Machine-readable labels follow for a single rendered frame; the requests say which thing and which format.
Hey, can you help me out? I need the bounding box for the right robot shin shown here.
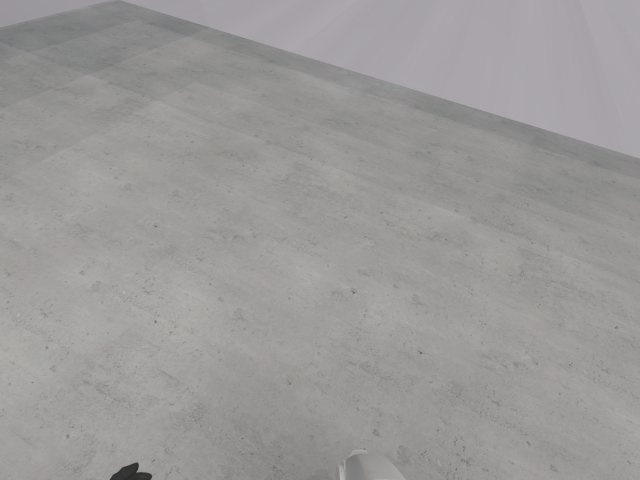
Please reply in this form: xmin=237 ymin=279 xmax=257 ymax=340
xmin=348 ymin=450 xmax=368 ymax=458

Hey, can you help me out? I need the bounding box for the right robot thigh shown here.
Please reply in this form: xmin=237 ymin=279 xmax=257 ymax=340
xmin=336 ymin=454 xmax=406 ymax=480

